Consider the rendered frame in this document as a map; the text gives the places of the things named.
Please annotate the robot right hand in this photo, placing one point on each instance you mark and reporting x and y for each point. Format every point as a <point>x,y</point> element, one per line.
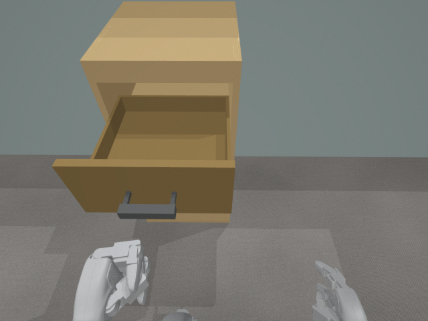
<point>343,305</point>

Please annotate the robot left hand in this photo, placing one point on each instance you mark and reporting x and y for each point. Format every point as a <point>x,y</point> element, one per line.
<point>123,267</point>

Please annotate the cabinet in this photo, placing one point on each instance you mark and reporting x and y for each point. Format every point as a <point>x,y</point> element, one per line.
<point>181,48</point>

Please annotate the handle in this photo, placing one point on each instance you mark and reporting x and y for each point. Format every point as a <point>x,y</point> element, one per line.
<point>147,211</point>

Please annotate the drawer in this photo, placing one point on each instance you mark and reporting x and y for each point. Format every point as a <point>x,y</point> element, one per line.
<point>152,145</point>

